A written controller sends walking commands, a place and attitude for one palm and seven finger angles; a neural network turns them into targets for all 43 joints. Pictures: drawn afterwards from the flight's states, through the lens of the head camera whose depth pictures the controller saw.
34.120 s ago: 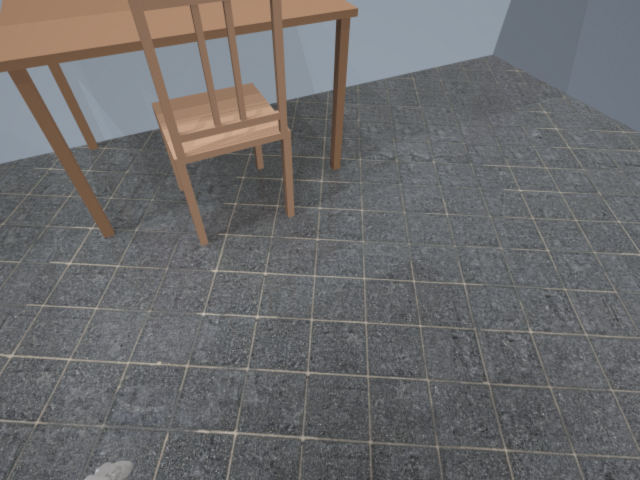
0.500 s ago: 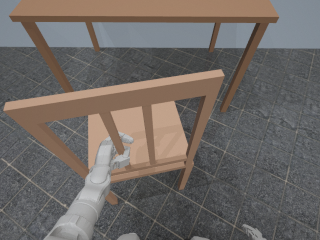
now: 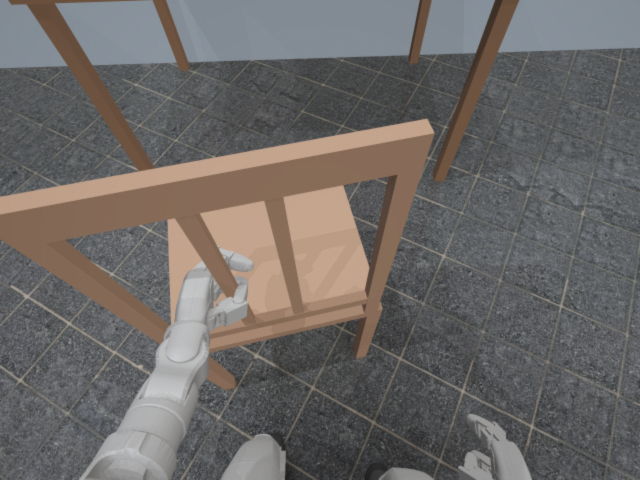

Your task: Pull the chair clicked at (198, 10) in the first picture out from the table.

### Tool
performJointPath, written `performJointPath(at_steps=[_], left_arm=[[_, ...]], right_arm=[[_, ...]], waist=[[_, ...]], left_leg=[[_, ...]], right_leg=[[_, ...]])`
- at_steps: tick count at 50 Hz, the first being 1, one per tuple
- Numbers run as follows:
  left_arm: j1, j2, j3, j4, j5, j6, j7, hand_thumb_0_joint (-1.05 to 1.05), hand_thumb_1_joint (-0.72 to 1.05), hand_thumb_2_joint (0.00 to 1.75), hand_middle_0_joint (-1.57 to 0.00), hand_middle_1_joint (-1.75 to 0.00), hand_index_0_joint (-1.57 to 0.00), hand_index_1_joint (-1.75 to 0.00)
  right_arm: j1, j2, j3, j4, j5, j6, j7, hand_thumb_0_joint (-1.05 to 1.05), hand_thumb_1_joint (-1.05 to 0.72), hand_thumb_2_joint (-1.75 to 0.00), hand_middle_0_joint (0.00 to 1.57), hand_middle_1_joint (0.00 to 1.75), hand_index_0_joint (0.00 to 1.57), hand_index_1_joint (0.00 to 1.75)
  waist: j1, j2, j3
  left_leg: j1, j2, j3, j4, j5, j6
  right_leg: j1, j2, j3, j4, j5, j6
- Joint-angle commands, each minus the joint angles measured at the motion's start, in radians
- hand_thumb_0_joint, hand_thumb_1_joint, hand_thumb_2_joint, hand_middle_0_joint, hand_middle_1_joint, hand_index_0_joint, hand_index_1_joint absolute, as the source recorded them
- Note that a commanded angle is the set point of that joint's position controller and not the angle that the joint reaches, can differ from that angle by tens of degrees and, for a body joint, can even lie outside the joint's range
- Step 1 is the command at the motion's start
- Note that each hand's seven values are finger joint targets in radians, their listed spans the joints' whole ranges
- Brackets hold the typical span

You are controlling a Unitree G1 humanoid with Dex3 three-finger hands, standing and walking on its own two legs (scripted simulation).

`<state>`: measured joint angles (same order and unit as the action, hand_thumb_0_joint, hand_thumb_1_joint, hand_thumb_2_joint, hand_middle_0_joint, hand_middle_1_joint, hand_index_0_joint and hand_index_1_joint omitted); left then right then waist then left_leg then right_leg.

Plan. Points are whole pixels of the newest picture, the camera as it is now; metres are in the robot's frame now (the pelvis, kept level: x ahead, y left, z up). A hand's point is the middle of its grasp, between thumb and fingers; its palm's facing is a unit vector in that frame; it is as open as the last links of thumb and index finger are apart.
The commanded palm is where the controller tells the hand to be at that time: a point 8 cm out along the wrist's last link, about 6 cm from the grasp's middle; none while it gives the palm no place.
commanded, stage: step backward, pulling the chair out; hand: left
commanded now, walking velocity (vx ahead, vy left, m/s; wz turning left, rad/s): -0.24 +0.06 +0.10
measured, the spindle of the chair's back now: (226, 280) +0.36 +0.16 -0.05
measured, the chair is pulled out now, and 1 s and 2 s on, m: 0.49 0.59 0.59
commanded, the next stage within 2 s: stop walking, hand still on the chair in 0.14 s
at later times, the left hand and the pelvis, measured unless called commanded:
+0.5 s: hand (231, 362) +0.25 +0.13 -0.05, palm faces +0.03 -0.99 -0.16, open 5.2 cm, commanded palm +0.23 +0.18 -0.04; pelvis -0.06 +0.01 +0.00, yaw +1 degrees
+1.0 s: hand (228, 369) +0.24 +0.13 -0.05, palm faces +0.00 -0.99 -0.16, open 5.2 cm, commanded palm +0.22 +0.19 -0.04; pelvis -0.03 +0.01 +0.01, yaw +0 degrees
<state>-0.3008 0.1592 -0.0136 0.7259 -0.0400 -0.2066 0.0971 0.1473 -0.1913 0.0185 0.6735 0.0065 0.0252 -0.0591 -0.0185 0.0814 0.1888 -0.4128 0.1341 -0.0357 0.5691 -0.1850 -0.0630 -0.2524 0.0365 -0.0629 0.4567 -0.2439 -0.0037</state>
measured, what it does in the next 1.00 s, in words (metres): steps on the spot: left foot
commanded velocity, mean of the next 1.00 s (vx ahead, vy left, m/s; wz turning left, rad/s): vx -0.02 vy -0.01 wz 0.02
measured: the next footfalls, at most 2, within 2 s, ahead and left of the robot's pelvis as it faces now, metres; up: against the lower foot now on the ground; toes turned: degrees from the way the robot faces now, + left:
left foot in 0.22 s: -0.01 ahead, +0.16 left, +0.00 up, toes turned +2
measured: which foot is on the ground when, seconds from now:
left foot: down 0.00-0.00, up 0.02-0.20, down 0.22-1.00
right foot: down 0.00-1.00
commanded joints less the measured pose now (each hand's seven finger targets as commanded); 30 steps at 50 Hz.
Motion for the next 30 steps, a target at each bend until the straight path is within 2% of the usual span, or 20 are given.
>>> performJointPath(at_steps=[1, 3, 4, 6, 8, 9, 10, 11, 12, 13, 14, 15, 17, 19, 22, 24, 26, 28, 29, 30], left_arm=[[-0.204, 0.179, 0.063, -0.149, 0.033, -0.054, -0.004, 0.0, 0.9, 0.9, -0.5, -1.45, -0.5, -1.45], [-0.208, 0.178, 0.077, -0.133, 0.032, -0.043, -0.006, 0.0, 0.9, 0.9, -0.5, -1.45, -0.5, -1.45], [-0.197, 0.185, 0.08, -0.127, 0.029, -0.031, -0.002, 0.0, 0.9, 0.9, -0.5, -1.45, -0.5, -1.45], [-0.188, 0.16, 0.076, -0.116, 0.025, -0.017, 0.005, 0.0, 0.9, 0.9, -0.5, -1.45, -0.5, -1.45], [-0.193, 0.138, 0.056, -0.109, 0.015, -0.002, 0.006, 0.0, 0.9, 0.9, -0.5, -1.45, -0.5, -1.45], [-0.194, 0.141, 0.049, -0.106, 0.005, 0.006, 0.008, 0.0, 0.9, 0.9, -0.5, -1.45, -0.5, -1.45], [-0.186, 0.129, 0.039, -0.11, 0.003, 0.012, 0.008, 0.0, 0.9, 0.9, -0.5, -1.45, -0.5, -1.45], [-0.203, 0.097, 0.01, -0.129, 0.0, 0.013, 0.003, 0.0, 0.9, 0.9, -0.5, -1.45, -0.5, -1.45], [-0.207, 0.062, -0.014, -0.13, 0.001, 0.01, -0.004, 0.0, 0.9, 0.9, -0.5, -1.45, -0.5, -1.45], [-0.347, 0.089, -0.016, -0.335, 0.004, -0.007, -0.005, 0.0, 0.9, 0.9, -0.5, -1.45, -0.5, -1.45], [-0.361, 0.082, -0.023, -0.353, 0.007, -0.008, -0.005, 0.0, 0.9, 0.9, -0.5, -1.45, -0.5, -1.45], [-0.353, 0.064, -0.032, -0.32, 0.011, -0.002, -0.004, 0.0, 0.9, 0.9, -0.5, -1.45, -0.5, -1.45], [-0.271, 0.061, -0.023, -0.247, 0.012, 0.021, 0.003, 0.0, 0.9, 0.9, -0.5, -1.45, -0.5, -1.45], [-0.256, 0.084, -0.013, -0.214, 0.01, 0.034, 0.006, 0.0, 0.9, 0.9, -0.5, -1.45, -0.5, -1.45], [-0.27, 0.088, -0.012, -0.186, 0.014, 0.037, 0.01, 0.0, 0.9, 0.9, -0.5, -1.45, -0.5, -1.45], [-0.236, 0.122, 0.008, -0.16, 0.014, 0.044, 0.013, 0.0, 0.9, 0.9, -0.5, -1.45, -0.5, -1.45], [-0.216, 0.114, 0.008, -0.15, 0.016, 0.046, 0.014, 0.0, 0.9, 0.9, -0.5, -1.45, -0.5, -1.45], [-0.185, 0.119, 0.02, -0.148, 0.018, 0.044, 0.015, 0.0, 0.9, 0.9, -0.5, -1.45, -0.5, -1.45], [-0.156, 0.137, 0.029, -0.147, 0.015, 0.047, 0.015, 0.0, 0.9, 0.9, -0.5, -1.45, -0.5, -1.45], [-0.141, 0.121, 0.025, -0.148, 0.017, 0.046, 0.014, 0.0, 0.9, 0.9, -0.5, -1.45, -0.5, -1.45]], right_arm=[[-0.003, -0.163, -0.066, -0.114, 0.022, -0.027, -0.052, 0.0, -0.9, -0.9, 0.2, 0.3, 0.2, 0.3], [-0.047, -0.145, -0.045, -0.123, 0.021, -0.024, -0.054, 0.0, -0.9, -0.9, 0.2, 0.3, 0.2, 0.3], [-0.047, -0.154, -0.04, -0.109, 0.018, -0.021, -0.056, 0.0, -0.9, -0.9, 0.2, 0.3, 0.2, 0.3], [-0.029, -0.138, -0.024, -0.107, 0.018, -0.018, -0.061, 0.0, -0.9, -0.9, 0.2, 0.3, 0.2, 0.3], [-0.011, -0.147, -0.027, -0.102, 0.02, -0.017, -0.071, 0.0, -0.9, -0.9, 0.2, 0.3, 0.2, 0.3], [-0.008, -0.157, -0.032, -0.104, 0.023, -0.013, -0.079, 0.0, -0.9, -0.9, 0.2, 0.3, 0.2, 0.3], [0.007, -0.169, -0.037, -0.105, 0.019, -0.01, -0.082, 0.0, -0.9, -0.9, 0.2, 0.3, 0.2, 0.3], [0.006, -0.182, -0.042, -0.115, 0.016, -0.005, -0.08, 0.0, -0.9, -0.9, 0.2, 0.3, 0.2, 0.3], [0.014, -0.189, -0.048, -0.12, 0.014, 0.003, -0.072, 0.0, -0.9, -0.9, 0.2, 0.3, 0.2, 0.3], [0.001, -0.168, -0.038, -0.147, 0.015, 0.004, -0.066, 0.0, -0.9, -0.9, 0.2, 0.3, 0.2, 0.3], [-0.022, -0.145, -0.027, -0.143, 0.008, -0.001, -0.067, 0.0, -0.9, -0.9, 0.2, 0.3, 0.2, 0.3], [-0.019, -0.139, -0.021, -0.148, 0.009, -0.002, -0.064, 0.0, -0.9, -0.9, 0.2, 0.3, 0.2, 0.3], [0.011, -0.149, -0.03, -0.143, 0.016, -0.003, -0.058, 0.0, -0.9, -0.9, 0.2, 0.3, 0.2, 0.3], [0.034, -0.153, -0.032, -0.135, 0.025, -0.012, -0.059, 0.0, -0.9, -0.9, 0.2, 0.3, 0.2, 0.3], [0.026, -0.141, -0.025, -0.135, 0.025, -0.026, -0.06, 0.0, -0.9, -0.9, 0.2, 0.3, 0.2, 0.3], [0.034, -0.144, -0.028, -0.112, 0.025, -0.037, -0.064, 0.0, -0.9, -0.9, 0.2, 0.3, 0.2, 0.3], [0.033, -0.136, -0.021, -0.11, 0.021, -0.042, -0.063, 0.0, -0.9, -0.9, 0.2, 0.3, 0.2, 0.3], [0.03, -0.133, -0.02, -0.102, 0.016, -0.051, -0.065, 0.0, -0.9, -0.9, 0.2, 0.3, 0.2, 0.3], [0.029, -0.142, -0.025, -0.089, 0.019, -0.054, -0.068, 0.0, -0.9, -0.9, 0.2, 0.3, 0.2, 0.3], [0.031, -0.136, -0.02, -0.091, 0.016, -0.057, -0.066, 0.0, -0.9, -0.9, 0.2, 0.3, 0.2, 0.3]], waist=[[-0.012, -0.258, -0.548], [0.012, -0.225, -0.5], [0.009, -0.165, -0.485], [0.005, -0.186, -0.49], [0.0, -0.231, -0.494], [-0.005, -0.222, -0.466], [-0.001, -0.204, -0.47], [0.003, -0.148, -0.469], [0.007, -0.085, -0.457], [0.004, 0.002, -0.475], [-0.005, 0.14, -0.481], [0.003, 0.187, -0.474], [0.014, 0.13, -0.457], [0.006, 0.045, -0.445], [0.001, -0.017, -0.404], [-0.002, -0.054, -0.358], [0.001, -0.088, -0.349], [0.002, -0.115, -0.348], [0.001, -0.099, -0.316], [0.003, -0.096, -0.334]], left_leg=[[0.061, -0.065, -0.019, 0.234, -0.145, 0.03], [-0.008, -0.084, -0.067, 0.313, -0.252, 0.038], [0.005, -0.082, -0.074, 0.262, -0.242, 0.039], [0.033, -0.08, -0.053, 0.134, -0.187, 0.038], [0.085, -0.07, -0.031, 0.017, -0.085, 0.04], [0.125, -0.052, -0.024, -0.055, 0.006, 0.045], [0.173, -0.017, -0.034, -0.113, 0.172, 0.057], [0.203, 0.041, -0.091, -0.149, 0.354, 0.084], [0.23, 0.086, -0.119, -0.148, 0.455, 0.108], [0.276, 0.096, -0.115, -0.113, 0.495, 0.122], [0.288, 0.089, -0.11, -0.123, 0.49, 0.13], [0.229, 0.089, -0.128, -0.166, 0.36, 0.131], [0.194, 0.077, -0.116, -0.182, 0.178, 0.127], [0.192, 0.042, -0.083, -0.196, 0.038, 0.109], [0.164, -0.015, -0.029, -0.198, -0.183, 0.087], [0.196, -0.038, -0.008, -0.187, -0.216, 0.086], [0.202, -0.051, -0.003, -0.174, -0.193, 0.085], [0.217, -0.049, -0.003, -0.169, -0.132, 0.086], [0.226, -0.049, -0.001, -0.174, -0.112, 0.085], [0.229, -0.047, -0.002, -0.176, -0.076, 0.084]], right_leg=[[0.282, -0.354, 0.201, 0.004, 0.906, -0.123], [0.232, -0.397, 0.205, -0.005, 0.774, -0.134], [0.227, -0.396, 0.196, 0.004, 0.751, -0.139], [0.263, -0.361, 0.152, 0.046, 0.757, -0.111], [0.272, -0.338, 0.139, 0.069, 0.747, -0.089], [0.249, -0.316, 0.121, 0.074, 0.697, -0.072], [0.22, -0.284, 0.104, 0.095, 0.616, -0.045], [0.184, -0.222, 0.076, 0.105, 0.5, -0.011], [0.152, -0.17, 0.066, 0.103, 0.377, 0.009], [0.144, -0.151, 0.064, 0.094, 0.336, 0.017], [0.142, -0.146, 0.05, 0.096, 0.272, 0.016], [0.159, -0.128, 0.033, 0.105, 0.096, 0.016], [0.168, -0.107, 0.032, 0.055, -0.006, 0.011], [0.173, -0.109, 0.043, 0.002, -0.018, 0.012], [0.12, -0.13, 0.085, -0.066, -0.14, 0.007], [0.056, -0.14, 0.111, -0.126, -0.193, 0.005], [0.041, -0.148, 0.124, -0.145, -0.21, 0.004], [0.05, -0.159, 0.132, -0.155, -0.171, -0.001], [0.03, -0.156, 0.128, -0.165, -0.146, 0.001], [0.054, -0.155, 0.119, -0.149, -0.108, 0.0]])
